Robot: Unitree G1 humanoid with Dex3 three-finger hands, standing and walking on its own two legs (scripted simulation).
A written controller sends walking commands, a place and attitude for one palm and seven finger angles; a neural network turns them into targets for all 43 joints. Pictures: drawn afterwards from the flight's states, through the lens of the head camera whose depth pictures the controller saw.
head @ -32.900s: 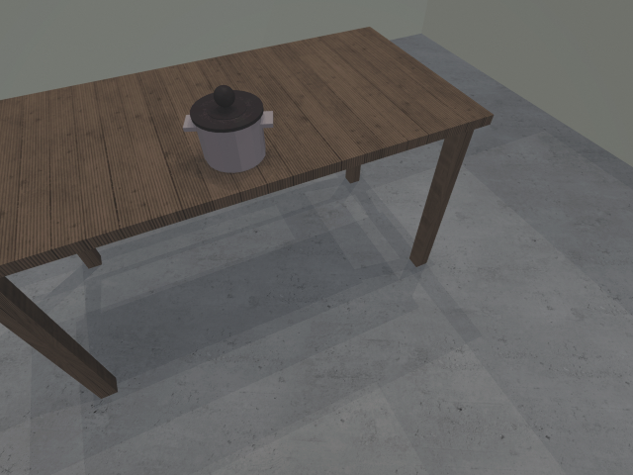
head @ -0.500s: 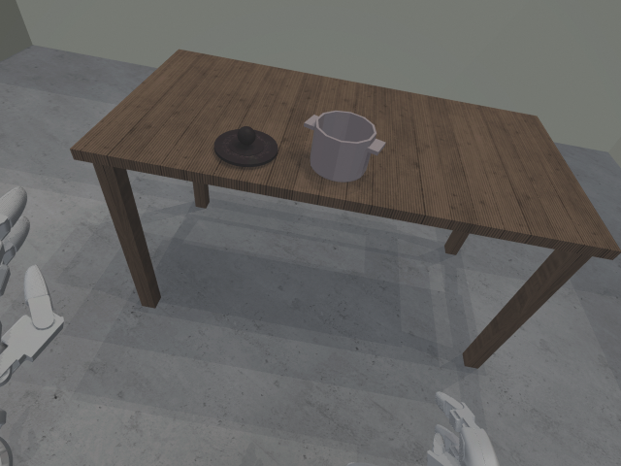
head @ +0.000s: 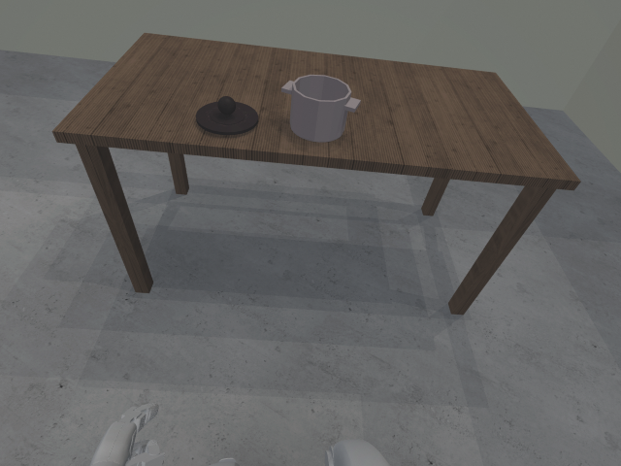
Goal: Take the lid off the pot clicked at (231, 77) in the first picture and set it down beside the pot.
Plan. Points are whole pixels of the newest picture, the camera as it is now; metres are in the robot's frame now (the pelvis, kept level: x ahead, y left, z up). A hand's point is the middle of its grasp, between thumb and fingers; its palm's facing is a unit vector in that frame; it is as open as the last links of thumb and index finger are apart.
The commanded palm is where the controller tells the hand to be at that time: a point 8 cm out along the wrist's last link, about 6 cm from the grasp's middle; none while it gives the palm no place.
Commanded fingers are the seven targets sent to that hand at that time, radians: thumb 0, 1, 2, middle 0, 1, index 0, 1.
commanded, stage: stop stepping back and stand still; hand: left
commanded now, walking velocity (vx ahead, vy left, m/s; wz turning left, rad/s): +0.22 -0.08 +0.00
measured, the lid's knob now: (226, 105) +0.93 +0.18 +0.00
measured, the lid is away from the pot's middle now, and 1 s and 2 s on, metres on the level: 0.24 0.24 0.24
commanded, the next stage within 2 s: let the arm hang, fingers relaxed in 0.26 s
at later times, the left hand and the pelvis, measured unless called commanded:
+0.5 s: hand out of the picture +0.02 +0.18 -0.14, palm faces +0.01 -0.99 -0.17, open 7.4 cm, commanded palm none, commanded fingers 0.00 0.90 0.90 -0.20 -0.30 -0.20 -0.30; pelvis +0.01 +0.00 +0.04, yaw -1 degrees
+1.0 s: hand out of the picture +0.17 +0.17 -0.14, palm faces -0.01 -0.98 -0.21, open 7.4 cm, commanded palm none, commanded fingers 0.00 0.90 0.90 -0.20 -0.30 -0.20 -0.30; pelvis +0.08 -0.01 +0.04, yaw -2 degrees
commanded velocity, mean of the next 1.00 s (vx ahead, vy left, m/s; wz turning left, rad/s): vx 0.01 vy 0.01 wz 0.00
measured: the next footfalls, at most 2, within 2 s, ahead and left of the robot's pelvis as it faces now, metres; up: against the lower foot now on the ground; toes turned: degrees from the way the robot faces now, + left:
right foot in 0.12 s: +0.07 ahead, -0.13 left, +0.00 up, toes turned +0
left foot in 0.38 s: +0.04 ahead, +0.10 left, +0.00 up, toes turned +1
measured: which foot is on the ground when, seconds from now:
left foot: down 0.00-0.10, up 0.12-0.36, down 0.38-1.00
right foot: up 0.00-0.10, down 0.12-1.00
